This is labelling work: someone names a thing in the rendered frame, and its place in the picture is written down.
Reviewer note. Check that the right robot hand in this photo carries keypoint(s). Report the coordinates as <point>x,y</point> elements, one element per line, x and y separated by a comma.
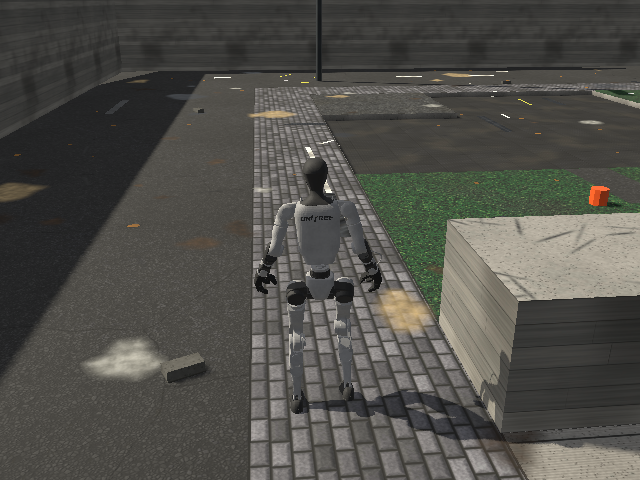
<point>376,277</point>

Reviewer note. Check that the left robot shin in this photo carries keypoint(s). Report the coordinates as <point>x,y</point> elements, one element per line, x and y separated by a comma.
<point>296,367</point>

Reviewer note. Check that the right robot upper arm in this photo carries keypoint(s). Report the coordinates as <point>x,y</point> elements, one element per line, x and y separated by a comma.
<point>349,210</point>

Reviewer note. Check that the right robot forearm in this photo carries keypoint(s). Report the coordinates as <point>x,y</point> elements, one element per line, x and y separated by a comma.
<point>368,260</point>

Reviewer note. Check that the robot head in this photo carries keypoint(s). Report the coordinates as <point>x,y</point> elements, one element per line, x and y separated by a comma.
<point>315,171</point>

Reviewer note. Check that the left robot forearm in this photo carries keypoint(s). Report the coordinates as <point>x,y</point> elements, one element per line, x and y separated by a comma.
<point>266,263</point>

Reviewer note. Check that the left robot upper arm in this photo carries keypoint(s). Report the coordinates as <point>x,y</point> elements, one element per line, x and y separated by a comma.
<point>285,212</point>

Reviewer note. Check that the left robot hand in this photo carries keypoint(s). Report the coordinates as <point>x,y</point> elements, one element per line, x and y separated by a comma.
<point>258,282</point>

